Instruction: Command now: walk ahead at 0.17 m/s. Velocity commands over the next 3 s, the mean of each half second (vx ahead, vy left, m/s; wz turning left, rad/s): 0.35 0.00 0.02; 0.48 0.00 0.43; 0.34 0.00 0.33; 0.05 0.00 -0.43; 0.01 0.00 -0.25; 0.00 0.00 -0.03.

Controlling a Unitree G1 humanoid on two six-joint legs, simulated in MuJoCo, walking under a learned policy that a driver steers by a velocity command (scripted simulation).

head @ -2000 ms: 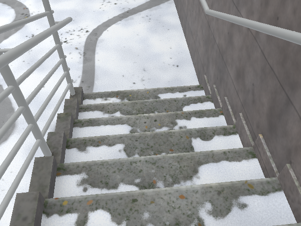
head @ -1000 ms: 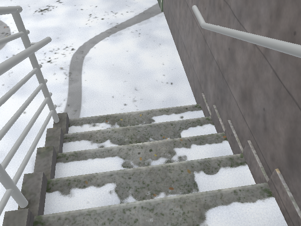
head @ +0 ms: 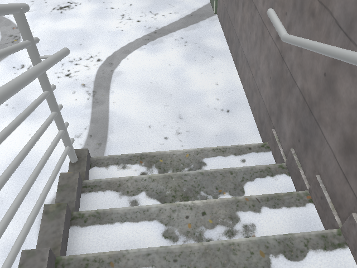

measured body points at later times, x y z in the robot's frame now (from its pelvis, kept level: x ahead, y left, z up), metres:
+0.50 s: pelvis +0.18 -0.10 -0.11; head +0.19 -0.11 +0.34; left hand +0.37 +0.10 -0.23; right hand -0.05 -0.24 -0.23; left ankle -0.05 +0.07 -0.69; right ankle +0.25 -0.20 -0.86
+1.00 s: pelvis +0.40 -0.08 -0.18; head +0.40 -0.07 +0.27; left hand +0.18 +0.00 -0.32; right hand +0.61 -0.23 -0.31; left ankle +0.55 +0.12 -0.89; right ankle +0.25 -0.21 -0.87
